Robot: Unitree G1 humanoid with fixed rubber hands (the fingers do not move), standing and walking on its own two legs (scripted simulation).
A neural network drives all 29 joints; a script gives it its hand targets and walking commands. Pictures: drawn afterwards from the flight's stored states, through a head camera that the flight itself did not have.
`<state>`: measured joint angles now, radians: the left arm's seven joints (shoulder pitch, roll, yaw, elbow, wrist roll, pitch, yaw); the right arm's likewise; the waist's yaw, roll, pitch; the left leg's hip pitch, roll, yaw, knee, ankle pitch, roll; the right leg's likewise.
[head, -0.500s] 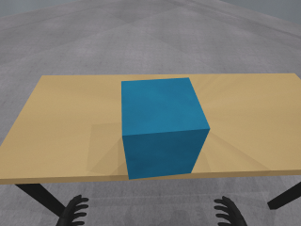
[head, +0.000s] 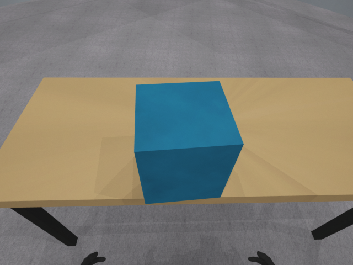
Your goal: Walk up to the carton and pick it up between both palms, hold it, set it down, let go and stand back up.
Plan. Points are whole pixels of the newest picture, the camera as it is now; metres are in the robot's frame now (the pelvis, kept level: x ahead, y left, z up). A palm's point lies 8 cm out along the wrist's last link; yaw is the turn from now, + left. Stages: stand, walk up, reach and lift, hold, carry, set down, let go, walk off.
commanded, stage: stand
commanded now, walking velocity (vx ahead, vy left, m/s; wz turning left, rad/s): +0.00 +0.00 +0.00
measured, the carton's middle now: (181, 144) +0.41 -0.01 +0.02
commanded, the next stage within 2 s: walk up in 0.64 s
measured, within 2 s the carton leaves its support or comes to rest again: neither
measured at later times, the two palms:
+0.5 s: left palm out of the picture +0.11 +0.22 -0.11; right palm out of the picture +0.11 -0.24 -0.12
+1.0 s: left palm out of the picture +0.11 +0.21 -0.11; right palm out of the picture +0.09 -0.28 -0.12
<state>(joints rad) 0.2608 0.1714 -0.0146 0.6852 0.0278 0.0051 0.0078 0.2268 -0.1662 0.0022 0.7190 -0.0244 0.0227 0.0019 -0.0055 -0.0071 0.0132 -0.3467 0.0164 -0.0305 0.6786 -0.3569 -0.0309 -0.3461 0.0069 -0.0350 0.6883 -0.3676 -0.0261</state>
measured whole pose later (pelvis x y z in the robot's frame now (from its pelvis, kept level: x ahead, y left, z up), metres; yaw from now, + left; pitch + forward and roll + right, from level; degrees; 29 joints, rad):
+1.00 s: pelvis +0.01 -0.04 +0.00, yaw +2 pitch +1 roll +1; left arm 0.17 0.24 0.03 0.72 0.02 0.04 0.02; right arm 0.23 -0.17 -0.04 0.81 -0.02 0.01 -0.07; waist -0.01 -0.03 0.13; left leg -0.31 0.05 -0.08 0.62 -0.33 -0.09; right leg -0.31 0.03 -0.09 0.68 -0.38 -0.08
